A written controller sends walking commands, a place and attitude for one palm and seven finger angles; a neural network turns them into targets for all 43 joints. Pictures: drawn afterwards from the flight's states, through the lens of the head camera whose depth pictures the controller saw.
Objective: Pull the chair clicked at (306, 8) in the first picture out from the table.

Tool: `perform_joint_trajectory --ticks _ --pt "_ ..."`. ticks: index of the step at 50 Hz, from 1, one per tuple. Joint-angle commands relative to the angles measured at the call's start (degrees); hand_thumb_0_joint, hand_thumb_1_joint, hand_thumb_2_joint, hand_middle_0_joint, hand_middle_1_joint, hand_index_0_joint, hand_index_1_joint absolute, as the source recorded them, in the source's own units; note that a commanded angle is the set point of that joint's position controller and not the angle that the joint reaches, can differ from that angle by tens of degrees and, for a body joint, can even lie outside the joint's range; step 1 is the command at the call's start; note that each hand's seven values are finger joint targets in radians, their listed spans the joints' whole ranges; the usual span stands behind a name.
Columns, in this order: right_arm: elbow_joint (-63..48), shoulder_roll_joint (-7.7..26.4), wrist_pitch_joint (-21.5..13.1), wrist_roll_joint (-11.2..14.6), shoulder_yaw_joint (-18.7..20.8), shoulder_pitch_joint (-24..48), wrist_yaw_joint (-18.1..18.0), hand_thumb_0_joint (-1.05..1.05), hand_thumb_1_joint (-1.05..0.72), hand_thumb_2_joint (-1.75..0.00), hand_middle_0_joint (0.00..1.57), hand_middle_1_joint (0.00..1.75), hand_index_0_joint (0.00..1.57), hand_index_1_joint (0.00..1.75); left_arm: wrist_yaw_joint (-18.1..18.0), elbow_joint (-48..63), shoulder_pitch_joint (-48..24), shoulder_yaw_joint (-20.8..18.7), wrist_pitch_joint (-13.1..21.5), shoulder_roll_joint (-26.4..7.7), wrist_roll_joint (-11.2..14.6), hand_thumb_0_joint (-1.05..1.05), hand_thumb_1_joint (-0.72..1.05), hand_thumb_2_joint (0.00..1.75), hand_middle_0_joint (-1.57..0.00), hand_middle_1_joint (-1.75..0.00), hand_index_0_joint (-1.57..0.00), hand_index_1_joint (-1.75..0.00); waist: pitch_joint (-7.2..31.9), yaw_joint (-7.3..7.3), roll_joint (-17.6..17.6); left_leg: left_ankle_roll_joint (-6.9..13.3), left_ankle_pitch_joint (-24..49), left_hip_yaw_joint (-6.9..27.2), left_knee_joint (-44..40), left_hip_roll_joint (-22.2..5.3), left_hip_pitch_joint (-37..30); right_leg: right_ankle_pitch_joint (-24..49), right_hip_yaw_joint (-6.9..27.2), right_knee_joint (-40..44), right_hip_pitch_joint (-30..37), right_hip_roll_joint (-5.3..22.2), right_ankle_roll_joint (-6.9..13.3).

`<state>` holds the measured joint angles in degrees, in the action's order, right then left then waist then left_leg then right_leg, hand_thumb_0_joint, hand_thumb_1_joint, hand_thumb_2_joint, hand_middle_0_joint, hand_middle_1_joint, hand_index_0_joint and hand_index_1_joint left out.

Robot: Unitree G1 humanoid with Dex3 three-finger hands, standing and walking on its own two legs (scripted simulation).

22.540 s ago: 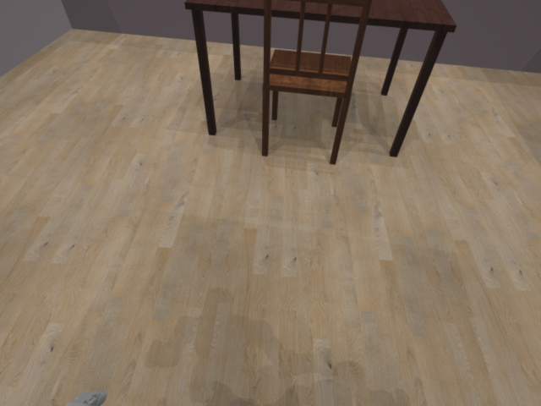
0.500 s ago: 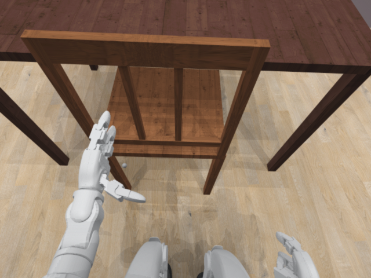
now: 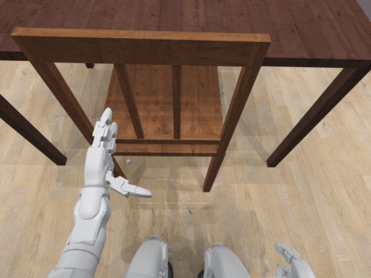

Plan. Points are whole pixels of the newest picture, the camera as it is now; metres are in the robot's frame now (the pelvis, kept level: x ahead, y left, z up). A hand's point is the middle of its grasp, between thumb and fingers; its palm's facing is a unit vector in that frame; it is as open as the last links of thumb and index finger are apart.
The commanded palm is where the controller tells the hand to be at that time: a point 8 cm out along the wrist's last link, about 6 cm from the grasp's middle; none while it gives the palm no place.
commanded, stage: aim the fingers beside a spindle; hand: left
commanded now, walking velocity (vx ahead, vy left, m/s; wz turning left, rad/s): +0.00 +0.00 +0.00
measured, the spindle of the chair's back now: (132, 107) +0.49 +0.14 +0.02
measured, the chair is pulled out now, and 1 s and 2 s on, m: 0.00 0.00 0.00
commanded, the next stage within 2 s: push the fingers through the gap in 0.32 s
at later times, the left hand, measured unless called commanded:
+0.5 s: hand (131, 159) +0.36 +0.13 +0.01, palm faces +0.01 -1.00 -0.02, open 16.9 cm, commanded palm +0.34 +0.18 +0.02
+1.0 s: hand (132, 138) +0.41 +0.13 +0.01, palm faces +0.02 -1.00 -0.01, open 16.9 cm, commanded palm +0.39 +0.18 +0.02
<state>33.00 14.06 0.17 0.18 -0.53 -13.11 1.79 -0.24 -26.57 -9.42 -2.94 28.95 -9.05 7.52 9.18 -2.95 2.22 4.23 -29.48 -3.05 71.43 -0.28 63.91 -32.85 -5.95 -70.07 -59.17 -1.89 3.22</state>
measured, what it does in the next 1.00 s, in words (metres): stands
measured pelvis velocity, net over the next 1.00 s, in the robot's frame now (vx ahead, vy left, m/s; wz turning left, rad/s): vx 0.00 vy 0.00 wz -0.01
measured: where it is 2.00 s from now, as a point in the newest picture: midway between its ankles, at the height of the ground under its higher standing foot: outside the picture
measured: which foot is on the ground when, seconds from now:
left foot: down 0.00-1.00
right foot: down 0.00-1.00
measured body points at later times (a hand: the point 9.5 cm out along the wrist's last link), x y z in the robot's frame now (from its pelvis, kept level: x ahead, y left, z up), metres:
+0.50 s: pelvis +0.00 +0.00 +0.00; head +0.11 +0.01 +0.43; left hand +0.35 +0.18 +0.02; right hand +0.14 -0.25 -0.12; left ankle +0.04 +0.08 -0.63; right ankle +0.01 -0.09 -0.63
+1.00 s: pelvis +0.00 +0.00 -0.01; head +0.12 +0.02 +0.43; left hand +0.40 +0.18 +0.02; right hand +0.10 -0.26 -0.12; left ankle +0.04 +0.08 -0.63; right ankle +0.01 -0.09 -0.63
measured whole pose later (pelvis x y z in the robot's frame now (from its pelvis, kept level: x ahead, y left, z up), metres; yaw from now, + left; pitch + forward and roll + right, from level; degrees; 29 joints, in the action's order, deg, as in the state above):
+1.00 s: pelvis +0.00 +0.00 -0.01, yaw +0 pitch +24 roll -3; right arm 35.0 14.5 0.7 -0.1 -0.5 -13.9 1.7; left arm 0.0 -41.0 -25.0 -7.6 29.1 -11.2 6.5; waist 9.3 -5.1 2.3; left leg 4.4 -29.4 -2.7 72.7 -0.5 67.1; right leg -32.6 -6.3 -70.9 -62.1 -2.1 3.1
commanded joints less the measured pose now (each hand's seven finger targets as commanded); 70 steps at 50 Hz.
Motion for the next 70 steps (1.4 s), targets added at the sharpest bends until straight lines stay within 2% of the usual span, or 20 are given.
perform_joint_trajectory --ticks 1,3,4,11,14,18,23,26,30,34,37,40,42,51,52,54,60,65,67,70 --pt "-6.4 8.2 -2.1 0.2 3.7 -0.8 -0.7 0.00 -0.90 -0.90 0.20 0.30 0.20 0.30 0.9 12.1 -11.6 1.1 4.1 -2.7 0.0 0.00 -0.50 0.30 -0.06 -0.08 -0.06 -0.08 21.6 -1.31 -0.9 -2.5 16.1 7.5 -8.2 -0.6 -20.6 16.7 4.6 9.7 6.8 0.8 -1.5" --pt "-5.9 8.6 -1.9 0.2 3.6 -0.9 -1.0 0.00 -0.90 -0.90 0.20 0.30 0.20 0.30 0.7 10.6 -13.9 -0.6 4.0 -4.9 -0.5 0.00 -0.50 0.30 -0.06 -0.08 -0.06 -0.08 19.5 -1.37 -1.4 -2.5 13.9 7.7 -8.2 -0.6 -19.1 14.5 4.6 9.6 5.5 0.7 -1.4" --pt "-6.0 8.4 -1.9 0.1 3.5 -0.6 -0.9 0.00 -0.90 -0.90 0.20 0.30 0.20 0.30 0.6 10.6 -15.3 0.7 4.0 -3.7 -0.7 0.00 -0.50 0.30 -0.06 -0.08 -0.06 -0.08 19.7 -1.68 -0.4 -2.5 13.3 7.6 -8.0 -0.5 -19.4 14.0 4.7 9.7 4.9 0.8 -1.4" --pt "-6.8 8.4 -1.5 0.0 3.5 -0.3 -0.8 0.00 -0.90 -0.90 0.20 0.30 0.20 0.30 -0.5 11.1 -13.7 -2.4 4.1 -6.1 -0.8 0.00 -0.50 0.30 -0.06 -0.08 -0.06 -0.08 22.8 0.11 0.1 -2.9 15.5 7.6 -8.3 -0.4 -20.5 15.7 4.7 9.1 7.1 0.7 -1.2" --pt "-7.0 8.2 -1.2 0.1 3.3 -0.3 -0.6 0.00 -0.90 -0.90 0.20 0.30 0.20 0.30 -0.3 9.9 -13.5 0.1 3.4 -3.7 -1.1 0.00 -0.50 0.30 -0.06 -0.08 -0.06 -0.08 21.6 -0.75 -0.8 -2.7 15.4 7.8 -8.4 -0.5 -20.2 15.6 4.3 9.1 6.4 0.6 -1.3" --pt "-6.7 8.4 -1.0 0.2 3.2 -0.3 -0.9 0.00 -0.90 -0.90 0.20 0.30 0.20 0.30 0.0 8.2 -17.0 -0.8 3.3 -4.9 -0.9 0.00 -0.50 0.30 -0.06 -0.08 -0.06 -0.08 19.8 -1.54 -1.8 -2.4 11.8 7.5 -7.8 -0.3 -17.5 12.9 5.0 9.8 5.8 0.6 -1.4" --pt "-6.5 8.5 -1.4 0.0 3.3 -0.4 -1.1 0.00 -0.90 -0.90 0.20 0.30 0.20 0.30 -0.1 10.1 -17.9 -2.1 4.2 -6.3 -0.5 0.00 -0.50 0.30 -0.06 -0.08 -0.06 -0.08 23.5 -0.96 0.4 -2.6 14.8 7.3 -7.3 -0.3 -19.4 15.6 5.2 9.1 7.0 0.7 -1.3" --pt "-5.2 8.5 -1.5 0.0 3.2 -0.9 -1.2 0.00 -0.90 -0.90 0.20 0.30 0.20 0.30 0.0 7.4 -21.8 -2.4 4.2 -6.6 -0.6 0.00 -0.50 0.30 -0.06 -0.08 -0.06 -0.08 21.7 -2.09 -0.7 -2.5 13.5 7.2 -6.8 -0.3 -17.5 14.8 5.4 9.3 6.3 0.6 -1.5" --pt "-5.1 8.5 -1.6 0.0 3.3 -1.5 -1.2 0.00 -0.90 -0.90 0.20 0.30 0.20 0.30 0.6 5.9 -21.5 -3.8 4.0 -7.3 -0.3 0.00 -0.50 0.30 -0.06 -0.08 -0.06 -0.08 24.1 -1.39 -0.1 -2.5 15.4 6.7 -6.7 -0.1 -17.8 17.2 5.7 9.0 8.0 0.6 -1.5" --pt "-4.5 8.7 -1.4 0.2 3.3 -2.3 -1.3 0.00 -0.90 -0.90 0.20 0.30 0.20 0.30 1.5 2.6 -24.0 -4.3 3.3 -7.7 0.2 0.00 -0.50 0.30 -0.06 -0.08 -0.06 -0.08 22.6 -2.34 -1.5 -2.3 15.2 6.7 -6.6 -0.2 -16.6 17.4 5.7 9.3 7.7 0.5 -1.7" --pt "-4.3 8.7 -1.6 0.1 3.4 -2.8 -1.2 0.00 -0.90 -0.90 0.20 0.30 0.20 0.30 1.6 3.3 -26.3 -4.5 3.6 -7.9 0.3 0.00 -0.50 0.30 -0.06 -0.08 -0.06 -0.08 24.5 -1.87 1.3 -2.6 15.8 6.6 -6.6 -0.1 -17.8 17.6 5.8 9.1 7.8 0.6 -1.5" --pt "-4.0 8.7 -1.6 -0.1 3.6 -3.5 -0.9 0.00 -0.90 -0.90 0.20 0.30 0.20 0.30 1.3 3.3 -27.4 -3.5 3.9 -6.8 0.0 0.00 -0.50 0.30 -0.06 -0.08 -0.06 -0.08 25.6 -2.54 1.4 -2.8 18.7 7.3 -6.7 -0.6 -20.9 19.1 4.9 8.6 6.2 0.4 -1.5" --pt "-3.4 9.1 -1.3 -0.1 3.7 -4.1 -0.9 0.00 -0.90 -0.90 0.20 0.30 0.20 0.30 1.0 -0.3 -28.1 -5.1 3.5 -8.0 -0.1 0.00 -0.50 0.30 -0.06 -0.08 -0.06 -0.08 23.4 -2.82 -0.8 -2.7 17.0 7.3 -6.7 -0.5 -18.5 17.9 4.9 8.9 5.9 0.3 -1.6" --pt "-2.5 9.1 -0.9 -0.5 3.7 -5.6 -0.4 0.00 -0.90 -0.90 0.20 0.30 0.20 0.30 -0.1 -4.5 -36.5 -5.8 4.7 -8.5 -1.7 0.00 -0.50 0.30 -0.06 -0.08 -0.06 -0.08 25.5 -3.47 2.7 -3.1 17.6 8.2 -6.7 -0.7 -21.2 16.5 4.5 8.1 2.7 0.1 -1.3" --pt "-2.1 9.3 -0.8 -0.6 3.8 -5.9 -0.4 0.00 -0.90 -0.90 0.20 0.30 0.20 0.30 -0.2 -5.3 -37.6 -6.6 4.7 -9.0 -1.4 0.00 -0.50 0.30 -0.06 -0.08 -0.06 -0.08 25.5 -4.06 0.9 -2.9 17.3 8.1 -6.4 -0.7 -20.5 16.6 4.6 8.3 3.0 0.1 -1.5" --pt "-2.4 9.4 -0.6 -0.6 3.8 -6.3 -0.2 0.00 -0.90 -0.90 0.20 0.30 0.20 0.30 -0.3 -6.2 -36.8 -8.4 5.0 -10.9 -1.7 0.00 -0.50 0.30 -0.06 -0.08 -0.06 -0.08 27.0 -3.08 1.9 -3.0 18.6 7.8 -6.5 -0.5 -20.7 17.7 4.7 8.0 4.1 0.0 -1.3" --pt "-1.8 9.3 0.1 -0.7 3.7 -7.3 0.1 0.00 -0.90 -0.90 0.20 0.30 0.20 0.30 -0.3 -10.5 -42.5 -7.3 4.8 -9.4 -2.5 0.00 -0.50 0.30 -0.06 -0.08 -0.06 -0.08 25.1 -4.80 1.5 -2.9 16.8 8.2 -6.4 -0.7 -19.9 15.8 4.4 8.1 1.4 -0.1 -1.4" --pt "-1.2 9.4 0.3 -1.1 3.9 -8.6 0.3 0.00 -0.90 -0.90 0.20 0.30 0.20 0.30 -0.8 -11.2 -46.4 -7.9 5.7 -9.9 -2.9 0.00 -0.50 0.30 -0.06 -0.08 -0.06 -0.08 27.7 -4.98 3.9 -3.3 19.8 9.1 -6.2 -1.0 -23.3 16.8 4.1 7.6 0.0 -0.3 -1.2" --pt "-0.6 9.7 0.6 -1.2 4.0 -9.1 0.5 0.00 -0.90 -0.90 0.20 0.30 0.20 0.30 -0.9 -13.5 -46.2 -9.3 5.6 -11.3 -3.1 0.00 -0.50 0.30 -0.06 -0.08 -0.06 -0.08 27.1 -5.27 1.4 -3.1 19.1 8.8 -6.1 -1.0 -21.6 16.9 4.2 7.8 1.0 -0.4 -1.3" --pt "-0.8 9.6 1.1 -1.4 3.8 -9.5 0.6 0.00 -0.90 -0.90 0.20 0.30 0.20 0.30 -1.0 -15.4 -48.0 -10.3 5.7 -12.3 -3.6 0.00 -0.50 0.30 -0.06 -0.08 -0.06 -0.08 26.8 -5.22 1.7 -2.8 18.2 8.3 -5.8 -0.7 -19.6 16.8 4.6 7.6 1.6 -0.3 -1.4"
